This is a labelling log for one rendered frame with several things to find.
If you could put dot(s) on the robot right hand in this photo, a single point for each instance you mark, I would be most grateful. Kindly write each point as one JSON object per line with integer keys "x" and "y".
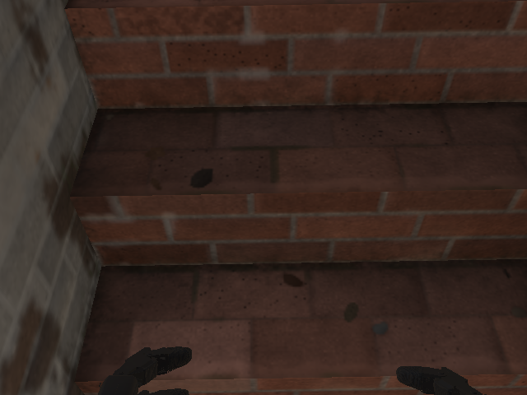
{"x": 435, "y": 381}

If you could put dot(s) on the robot left hand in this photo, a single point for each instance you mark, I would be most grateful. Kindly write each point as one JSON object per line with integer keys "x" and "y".
{"x": 142, "y": 367}

